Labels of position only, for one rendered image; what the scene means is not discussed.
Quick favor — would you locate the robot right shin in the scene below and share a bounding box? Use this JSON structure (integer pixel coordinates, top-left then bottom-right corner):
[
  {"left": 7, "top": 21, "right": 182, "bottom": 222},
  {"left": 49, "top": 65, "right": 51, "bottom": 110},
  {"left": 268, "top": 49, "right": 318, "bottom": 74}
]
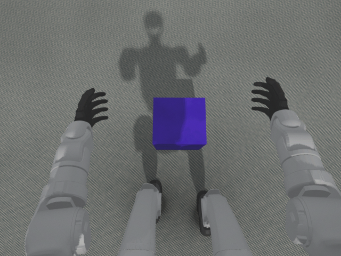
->
[{"left": 203, "top": 189, "right": 226, "bottom": 227}]

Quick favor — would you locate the robot left upper arm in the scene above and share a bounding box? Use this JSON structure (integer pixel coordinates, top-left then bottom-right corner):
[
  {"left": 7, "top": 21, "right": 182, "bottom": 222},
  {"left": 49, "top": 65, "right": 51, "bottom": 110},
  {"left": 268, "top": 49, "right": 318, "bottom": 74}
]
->
[{"left": 27, "top": 207, "right": 91, "bottom": 256}]

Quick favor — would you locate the carton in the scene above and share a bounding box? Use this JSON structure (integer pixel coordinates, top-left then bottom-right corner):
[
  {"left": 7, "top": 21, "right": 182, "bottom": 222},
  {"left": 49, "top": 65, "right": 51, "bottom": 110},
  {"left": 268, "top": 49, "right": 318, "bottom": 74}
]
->
[{"left": 152, "top": 98, "right": 207, "bottom": 150}]

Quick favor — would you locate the left robot forearm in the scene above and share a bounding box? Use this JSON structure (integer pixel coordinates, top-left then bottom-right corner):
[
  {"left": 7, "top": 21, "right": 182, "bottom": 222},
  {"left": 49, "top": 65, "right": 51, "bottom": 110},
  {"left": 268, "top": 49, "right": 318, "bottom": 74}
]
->
[{"left": 25, "top": 121, "right": 94, "bottom": 256}]

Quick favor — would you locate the right robot forearm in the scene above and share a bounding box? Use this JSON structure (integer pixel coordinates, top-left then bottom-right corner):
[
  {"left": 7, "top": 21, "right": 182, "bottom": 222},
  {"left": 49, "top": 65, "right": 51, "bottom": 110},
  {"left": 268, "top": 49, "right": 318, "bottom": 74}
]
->
[{"left": 270, "top": 109, "right": 341, "bottom": 199}]

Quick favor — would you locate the robot right foot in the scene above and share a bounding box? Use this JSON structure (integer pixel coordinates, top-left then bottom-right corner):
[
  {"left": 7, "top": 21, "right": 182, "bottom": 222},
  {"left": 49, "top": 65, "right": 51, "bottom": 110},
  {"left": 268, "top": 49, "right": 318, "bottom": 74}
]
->
[{"left": 197, "top": 190, "right": 211, "bottom": 236}]

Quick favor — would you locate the robot left hand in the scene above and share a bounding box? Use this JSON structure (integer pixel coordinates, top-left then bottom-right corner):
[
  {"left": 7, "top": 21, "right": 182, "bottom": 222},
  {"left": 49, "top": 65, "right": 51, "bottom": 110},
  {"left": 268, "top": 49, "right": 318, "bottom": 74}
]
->
[{"left": 74, "top": 88, "right": 108, "bottom": 127}]

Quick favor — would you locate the robot right hand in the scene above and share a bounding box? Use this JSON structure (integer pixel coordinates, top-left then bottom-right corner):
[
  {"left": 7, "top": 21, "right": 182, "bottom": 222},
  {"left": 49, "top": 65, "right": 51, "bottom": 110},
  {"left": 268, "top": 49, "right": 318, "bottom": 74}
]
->
[{"left": 251, "top": 77, "right": 289, "bottom": 120}]

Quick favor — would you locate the robot right upper arm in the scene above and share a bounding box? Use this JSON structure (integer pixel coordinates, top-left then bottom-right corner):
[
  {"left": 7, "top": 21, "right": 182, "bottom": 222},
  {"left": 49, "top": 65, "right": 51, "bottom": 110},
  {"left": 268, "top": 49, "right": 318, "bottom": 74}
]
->
[{"left": 285, "top": 196, "right": 341, "bottom": 256}]

